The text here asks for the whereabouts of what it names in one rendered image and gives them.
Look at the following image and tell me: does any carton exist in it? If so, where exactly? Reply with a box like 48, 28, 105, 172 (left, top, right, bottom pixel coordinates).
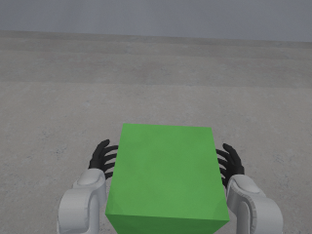
104, 123, 230, 234

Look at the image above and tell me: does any robot left forearm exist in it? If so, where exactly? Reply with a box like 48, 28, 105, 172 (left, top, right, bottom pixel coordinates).
56, 168, 107, 234

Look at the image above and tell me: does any robot right hand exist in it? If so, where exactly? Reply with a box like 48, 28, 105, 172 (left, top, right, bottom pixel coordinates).
215, 143, 245, 189

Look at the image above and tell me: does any robot left hand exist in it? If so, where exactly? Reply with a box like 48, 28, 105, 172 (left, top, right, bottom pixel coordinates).
88, 139, 119, 179

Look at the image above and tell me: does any robot right forearm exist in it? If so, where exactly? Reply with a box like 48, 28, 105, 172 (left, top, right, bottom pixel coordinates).
226, 174, 284, 234

